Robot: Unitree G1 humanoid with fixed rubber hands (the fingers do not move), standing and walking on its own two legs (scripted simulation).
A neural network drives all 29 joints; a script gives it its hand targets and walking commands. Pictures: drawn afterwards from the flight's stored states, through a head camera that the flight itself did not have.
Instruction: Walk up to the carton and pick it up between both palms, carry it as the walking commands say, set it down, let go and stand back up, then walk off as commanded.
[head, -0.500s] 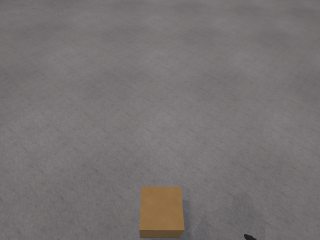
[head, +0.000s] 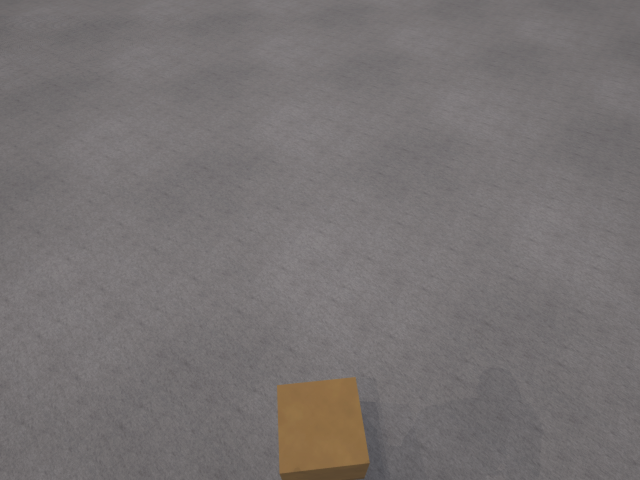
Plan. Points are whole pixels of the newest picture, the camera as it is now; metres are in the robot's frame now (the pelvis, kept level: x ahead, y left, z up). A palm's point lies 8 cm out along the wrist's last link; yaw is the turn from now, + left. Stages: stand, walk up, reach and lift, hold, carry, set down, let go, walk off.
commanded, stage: walk up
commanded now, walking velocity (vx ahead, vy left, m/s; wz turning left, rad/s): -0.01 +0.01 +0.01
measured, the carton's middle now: (320, 432) +0.38 +0.00 -0.68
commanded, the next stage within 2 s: stand in 1.72 s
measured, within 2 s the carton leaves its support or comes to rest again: neither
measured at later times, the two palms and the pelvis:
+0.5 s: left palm out of the picture -0.01 +0.22 -0.14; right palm out of the picture -0.02 -0.23 -0.14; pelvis +0.00 -0.01 +0.00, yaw +1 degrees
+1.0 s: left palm out of the picture -0.05 +0.23 -0.14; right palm out of the picture +0.00 -0.23 -0.14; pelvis +0.00 +0.00 +0.00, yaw +3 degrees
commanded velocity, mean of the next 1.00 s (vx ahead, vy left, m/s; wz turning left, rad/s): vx -0.01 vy -0.01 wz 0.04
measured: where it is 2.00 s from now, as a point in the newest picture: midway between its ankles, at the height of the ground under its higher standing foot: outside the picture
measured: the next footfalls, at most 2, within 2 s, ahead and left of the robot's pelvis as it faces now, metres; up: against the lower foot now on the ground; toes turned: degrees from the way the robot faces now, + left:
none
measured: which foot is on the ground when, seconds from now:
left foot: down 0.00-1.00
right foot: down 0.00-1.00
